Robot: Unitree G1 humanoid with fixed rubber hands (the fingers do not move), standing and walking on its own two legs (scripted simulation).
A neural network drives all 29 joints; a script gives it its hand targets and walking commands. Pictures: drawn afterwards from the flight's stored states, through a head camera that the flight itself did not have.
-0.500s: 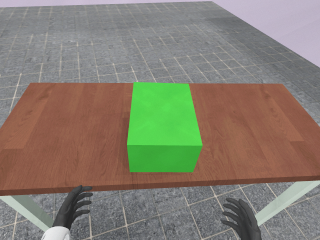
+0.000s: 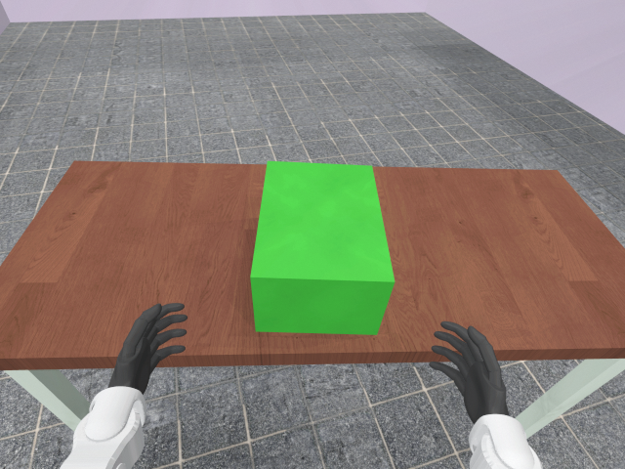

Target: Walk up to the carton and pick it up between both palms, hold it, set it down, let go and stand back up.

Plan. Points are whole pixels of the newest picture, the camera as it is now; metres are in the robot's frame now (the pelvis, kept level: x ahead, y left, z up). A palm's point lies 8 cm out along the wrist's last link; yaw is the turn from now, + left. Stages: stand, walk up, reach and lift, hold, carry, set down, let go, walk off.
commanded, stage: reach and lift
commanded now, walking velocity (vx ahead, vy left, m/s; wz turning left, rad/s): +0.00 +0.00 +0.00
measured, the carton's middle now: (318, 242) +0.49 +0.03 +0.00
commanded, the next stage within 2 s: none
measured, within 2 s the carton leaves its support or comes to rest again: neither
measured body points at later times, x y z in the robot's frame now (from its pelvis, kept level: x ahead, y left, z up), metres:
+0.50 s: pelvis +0.01 +0.00 +0.00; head +0.00 +0.00 +0.45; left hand +0.30 +0.23 +0.07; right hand +0.32 -0.17 +0.07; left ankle +0.00 +0.10 -0.75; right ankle -0.01 -0.10 -0.75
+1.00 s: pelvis +0.00 +0.00 +0.00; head +0.00 +0.01 +0.45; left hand +0.38 +0.25 +0.12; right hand +0.41 -0.16 +0.11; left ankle +0.00 +0.10 -0.75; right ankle -0.01 -0.10 -0.75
